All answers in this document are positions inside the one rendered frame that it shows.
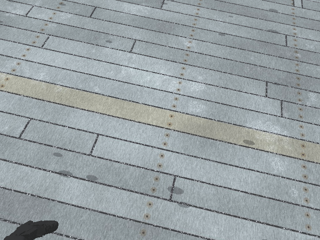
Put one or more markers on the left robot hand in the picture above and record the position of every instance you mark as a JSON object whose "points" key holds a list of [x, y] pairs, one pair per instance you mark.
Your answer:
{"points": [[32, 230]]}

